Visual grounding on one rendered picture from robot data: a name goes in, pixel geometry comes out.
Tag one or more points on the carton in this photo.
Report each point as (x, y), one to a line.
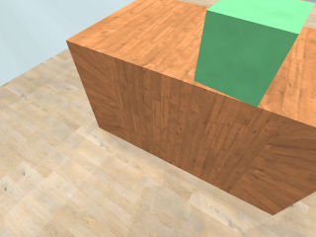
(244, 43)

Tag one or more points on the pedestal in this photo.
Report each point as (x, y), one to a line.
(138, 67)

